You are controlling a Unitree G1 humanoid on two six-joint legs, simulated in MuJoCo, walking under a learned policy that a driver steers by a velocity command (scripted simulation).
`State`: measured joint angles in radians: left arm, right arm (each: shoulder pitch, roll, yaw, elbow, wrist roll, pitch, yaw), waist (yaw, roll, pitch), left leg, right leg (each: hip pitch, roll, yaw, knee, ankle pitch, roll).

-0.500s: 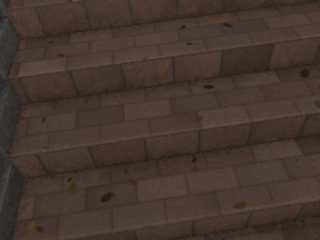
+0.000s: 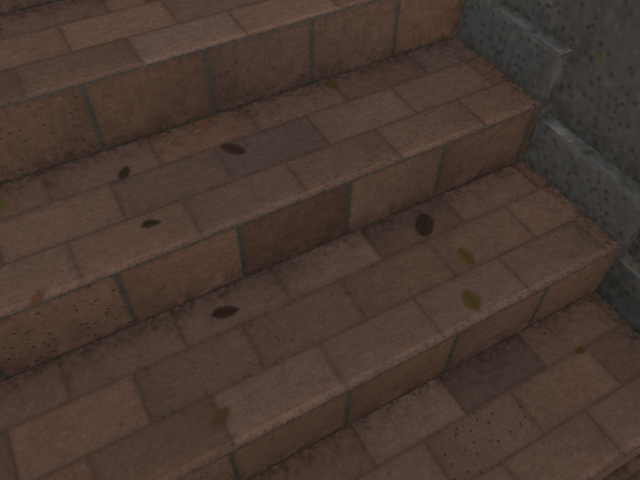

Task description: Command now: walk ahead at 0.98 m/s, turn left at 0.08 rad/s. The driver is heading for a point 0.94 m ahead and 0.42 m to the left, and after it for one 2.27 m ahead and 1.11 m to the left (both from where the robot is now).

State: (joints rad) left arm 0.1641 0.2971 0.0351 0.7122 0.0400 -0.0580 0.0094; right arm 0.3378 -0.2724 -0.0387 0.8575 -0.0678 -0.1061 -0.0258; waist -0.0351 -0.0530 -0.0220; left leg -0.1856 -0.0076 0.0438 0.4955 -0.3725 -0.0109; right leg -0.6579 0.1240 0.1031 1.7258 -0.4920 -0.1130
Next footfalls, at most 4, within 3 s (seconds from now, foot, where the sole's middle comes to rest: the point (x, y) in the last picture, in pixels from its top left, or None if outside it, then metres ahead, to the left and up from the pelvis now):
0.18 right None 0.38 -0.14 -0.61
0.62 left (302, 331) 0.64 0.04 -0.46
0.98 right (303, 134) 1.00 0.02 -0.31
1.30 left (55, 44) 1.08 0.48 -0.16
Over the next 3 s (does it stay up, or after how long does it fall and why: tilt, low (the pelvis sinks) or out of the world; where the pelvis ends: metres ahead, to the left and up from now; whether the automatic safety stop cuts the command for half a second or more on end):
stays up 1.30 0.56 0.77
